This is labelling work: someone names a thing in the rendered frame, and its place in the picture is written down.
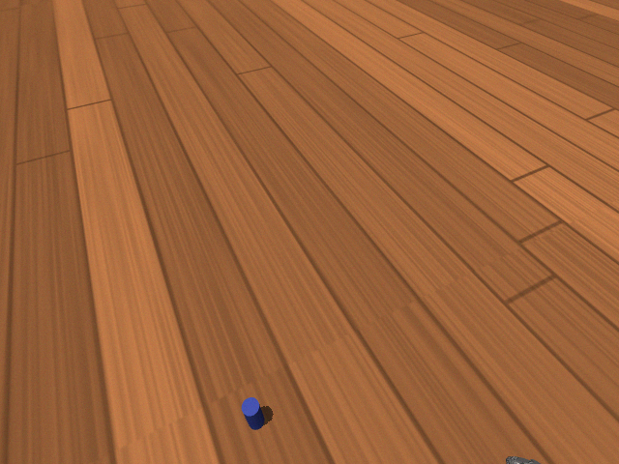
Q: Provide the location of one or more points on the can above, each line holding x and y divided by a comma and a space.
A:
252, 412

